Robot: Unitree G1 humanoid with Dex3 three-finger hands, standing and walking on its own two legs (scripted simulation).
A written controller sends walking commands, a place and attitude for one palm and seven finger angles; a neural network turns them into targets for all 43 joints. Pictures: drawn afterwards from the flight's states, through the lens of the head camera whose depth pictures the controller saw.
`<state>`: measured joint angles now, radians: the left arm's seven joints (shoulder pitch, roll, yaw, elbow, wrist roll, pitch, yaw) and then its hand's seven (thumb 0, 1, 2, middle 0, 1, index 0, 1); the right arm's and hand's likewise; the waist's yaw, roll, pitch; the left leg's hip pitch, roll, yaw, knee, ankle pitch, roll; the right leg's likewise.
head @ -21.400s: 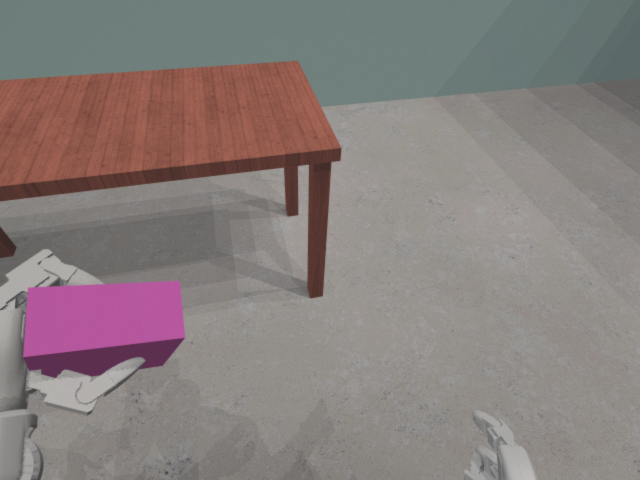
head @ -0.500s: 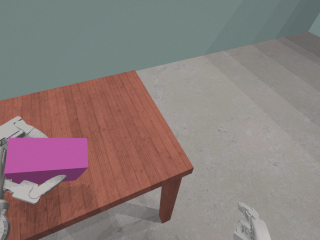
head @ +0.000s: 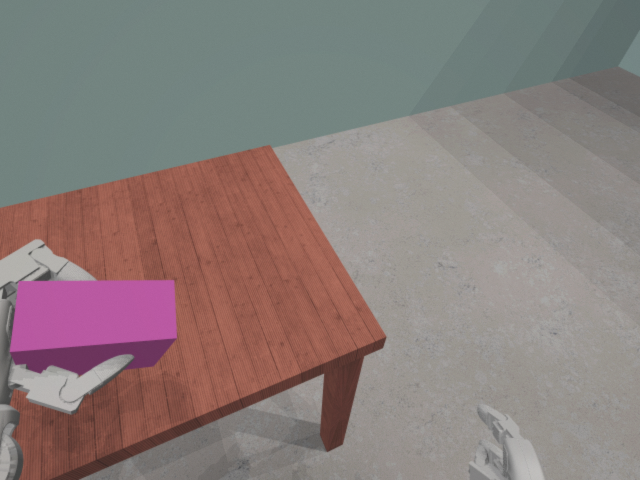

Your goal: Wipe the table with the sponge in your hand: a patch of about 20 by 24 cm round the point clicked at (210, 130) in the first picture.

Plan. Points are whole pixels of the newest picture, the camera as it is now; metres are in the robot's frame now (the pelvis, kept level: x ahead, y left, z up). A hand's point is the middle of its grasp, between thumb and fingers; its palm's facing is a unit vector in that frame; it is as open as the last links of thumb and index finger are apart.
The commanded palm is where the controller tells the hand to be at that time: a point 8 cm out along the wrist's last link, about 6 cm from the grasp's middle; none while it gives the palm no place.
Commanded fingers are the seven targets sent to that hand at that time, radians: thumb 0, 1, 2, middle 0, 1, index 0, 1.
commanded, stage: shuffle to correct the standing spot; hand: left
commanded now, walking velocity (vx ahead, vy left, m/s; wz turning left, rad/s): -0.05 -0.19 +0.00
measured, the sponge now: (120, 329) +0.23 +0.21 +0.14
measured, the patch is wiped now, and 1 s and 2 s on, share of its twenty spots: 0.00 0.00 0.00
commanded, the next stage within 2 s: come to a stop and stand still in 0.74 s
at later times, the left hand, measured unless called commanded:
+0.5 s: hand (80, 329) +0.22 +0.23 +0.16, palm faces +0.31 -0.86 -0.40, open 9.6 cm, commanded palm +0.16 +0.28 +0.18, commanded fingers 0.00 0.10 1.30 -1.20 -1.60 -1.20 -1.60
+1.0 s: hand (8, 273) +0.24 +0.28 +0.21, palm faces +0.45 -0.75 -0.49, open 9.6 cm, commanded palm +0.14 +0.27 +0.18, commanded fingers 0.00 0.10 1.30 -1.20 -1.60 -1.20 -1.60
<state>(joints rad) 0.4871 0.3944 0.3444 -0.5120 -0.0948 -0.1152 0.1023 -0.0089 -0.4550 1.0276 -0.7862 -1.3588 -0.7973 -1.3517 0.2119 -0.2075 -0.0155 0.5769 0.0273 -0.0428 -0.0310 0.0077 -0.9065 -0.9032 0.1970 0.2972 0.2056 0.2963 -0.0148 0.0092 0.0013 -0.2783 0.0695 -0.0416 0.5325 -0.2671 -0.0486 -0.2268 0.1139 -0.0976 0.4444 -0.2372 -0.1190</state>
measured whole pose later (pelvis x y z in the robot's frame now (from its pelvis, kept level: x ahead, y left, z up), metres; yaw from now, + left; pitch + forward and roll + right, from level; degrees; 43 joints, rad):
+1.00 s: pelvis -0.02 -0.01 +0.00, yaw -1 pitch +0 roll +0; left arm 0.14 0.57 0.50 -0.32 -0.06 -0.18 0.04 -0.01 -0.46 1.03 -0.79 -1.36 -0.80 -1.35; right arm 0.22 -0.21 -0.02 0.61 0.03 -0.12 -0.02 0.01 -0.91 -0.90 0.20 0.30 0.21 0.30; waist 0.06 -0.04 0.10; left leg -0.29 0.08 0.01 0.51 -0.22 -0.03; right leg -0.28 0.11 -0.09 0.49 -0.23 -0.06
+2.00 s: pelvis -0.01 +0.08 +0.01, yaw -1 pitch +0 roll -1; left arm 0.41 0.41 0.36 -0.45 -0.03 -0.21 0.06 -0.01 -0.45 1.03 -0.78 -1.36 -0.80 -1.35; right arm 0.22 -0.17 0.03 0.56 0.01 -0.10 -0.01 0.01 -0.91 -0.90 0.20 0.30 0.21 0.30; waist 0.01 -0.02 0.05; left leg -0.20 -0.07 0.00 0.45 -0.25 0.07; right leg -0.21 0.00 -0.04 0.41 -0.20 0.00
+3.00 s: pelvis -0.01 +0.08 +0.01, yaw -3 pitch +0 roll -1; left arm 0.49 0.38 0.31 -0.43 -0.03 -0.26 0.02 -0.01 -0.45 1.04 -0.78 -1.36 -0.79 -1.36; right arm 0.24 -0.19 0.00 0.60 0.03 -0.12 0.00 0.01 -0.91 -0.90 0.20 0.30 0.20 0.30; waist -0.01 -0.02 0.05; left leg -0.21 -0.05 0.04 0.45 -0.25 0.06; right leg -0.25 0.02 -0.01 0.44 -0.20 -0.01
